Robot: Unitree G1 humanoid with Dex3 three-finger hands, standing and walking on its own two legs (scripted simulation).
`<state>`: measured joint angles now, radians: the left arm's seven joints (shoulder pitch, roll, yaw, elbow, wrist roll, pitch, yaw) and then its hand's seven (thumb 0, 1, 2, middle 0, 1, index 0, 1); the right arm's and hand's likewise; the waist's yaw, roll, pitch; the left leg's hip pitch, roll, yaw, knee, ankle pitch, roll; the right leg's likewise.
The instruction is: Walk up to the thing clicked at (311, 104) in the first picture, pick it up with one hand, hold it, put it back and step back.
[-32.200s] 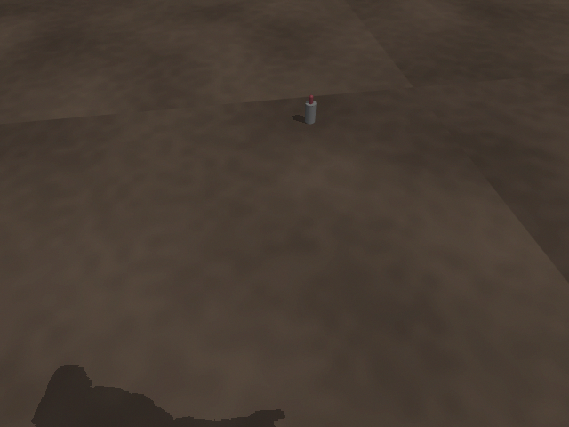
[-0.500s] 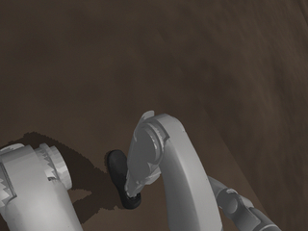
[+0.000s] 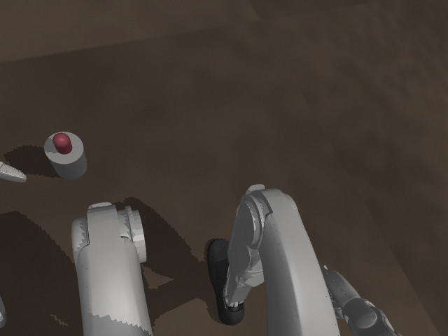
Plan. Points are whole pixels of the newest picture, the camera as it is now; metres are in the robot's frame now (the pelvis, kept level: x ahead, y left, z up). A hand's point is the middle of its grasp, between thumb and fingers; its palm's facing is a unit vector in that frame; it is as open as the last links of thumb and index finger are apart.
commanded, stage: home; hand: left
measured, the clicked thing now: (66, 153) +0.46 +0.25 -0.24
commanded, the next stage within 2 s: none
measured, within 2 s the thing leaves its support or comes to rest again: neither
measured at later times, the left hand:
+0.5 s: hand out of the picture +0.32 +0.32 +0.07, palm faces +0.23 -0.85 -0.48, open 17.4 cm
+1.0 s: hand out of the picture +0.27 +0.24 +0.27, palm faces +0.28 -0.90 -0.34, open 17.5 cm
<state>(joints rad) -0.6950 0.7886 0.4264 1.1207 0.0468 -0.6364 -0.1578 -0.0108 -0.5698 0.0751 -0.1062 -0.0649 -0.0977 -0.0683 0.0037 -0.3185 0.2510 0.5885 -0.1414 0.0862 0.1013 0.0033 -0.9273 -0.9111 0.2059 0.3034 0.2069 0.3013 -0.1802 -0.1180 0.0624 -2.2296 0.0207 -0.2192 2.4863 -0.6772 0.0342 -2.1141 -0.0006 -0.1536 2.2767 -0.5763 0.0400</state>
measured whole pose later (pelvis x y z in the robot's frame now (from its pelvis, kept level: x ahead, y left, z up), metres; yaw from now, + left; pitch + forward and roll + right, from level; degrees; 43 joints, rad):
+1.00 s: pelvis +0.10 +0.00 +0.36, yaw +11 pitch +16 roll -3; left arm 0.23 0.27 0.05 0.24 -0.01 0.20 0.17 -0.01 -0.55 0.05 -0.06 -0.05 -0.06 -0.06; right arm 0.26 -0.21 0.03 0.52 0.04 0.00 -0.15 0.01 -0.90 -0.90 0.20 0.30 0.20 0.30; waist -0.05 0.01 -0.15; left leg -0.90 0.05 -0.03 1.16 -0.54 -0.01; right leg -0.88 -0.02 -0.06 1.10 -0.49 0.01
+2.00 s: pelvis +0.09 -0.01 +0.40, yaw +11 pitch +6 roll -2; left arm 0.46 0.21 -0.01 0.02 -0.01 0.25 0.14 -0.01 -0.56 0.04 -0.06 -0.05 -0.05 -0.06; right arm 0.29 -0.21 0.03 0.52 0.01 -0.14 -0.19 0.02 -0.90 -0.90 0.20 0.30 0.20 0.30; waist -0.02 0.03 -0.10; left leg -0.61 0.04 -0.03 0.95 -0.45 -0.02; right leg -0.59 -0.02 -0.06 0.90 -0.41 0.01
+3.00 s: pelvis +0.11 -0.01 +0.40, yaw +11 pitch +7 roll -2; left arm 0.45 0.21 -0.01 0.02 -0.01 0.25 0.13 -0.01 -0.56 0.04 -0.06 -0.06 -0.05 -0.06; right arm 0.28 -0.20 0.03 0.52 0.01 -0.14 -0.18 0.02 -0.90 -0.90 0.20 0.30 0.20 0.30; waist -0.02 0.02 -0.11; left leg -0.59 0.04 -0.03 0.94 -0.47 -0.01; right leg -0.58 -0.02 -0.06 0.89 -0.43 0.01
